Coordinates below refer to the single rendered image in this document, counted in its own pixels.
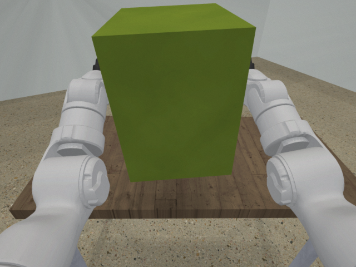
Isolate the robot right forearm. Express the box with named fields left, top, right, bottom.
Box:
left=243, top=69, right=344, bottom=191

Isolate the carton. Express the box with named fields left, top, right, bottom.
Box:
left=92, top=3, right=256, bottom=182

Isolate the robot right hand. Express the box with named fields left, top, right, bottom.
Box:
left=249, top=60, right=255, bottom=69

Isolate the robot left hand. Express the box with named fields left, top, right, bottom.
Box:
left=93, top=59, right=100, bottom=71

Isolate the robot left forearm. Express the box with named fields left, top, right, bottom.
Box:
left=32, top=70, right=109, bottom=199

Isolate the right robot upper arm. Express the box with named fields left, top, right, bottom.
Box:
left=266, top=146, right=356, bottom=267

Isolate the table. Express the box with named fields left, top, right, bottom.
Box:
left=9, top=116, right=356, bottom=267

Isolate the left robot upper arm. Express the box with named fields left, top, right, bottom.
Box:
left=0, top=155, right=110, bottom=267

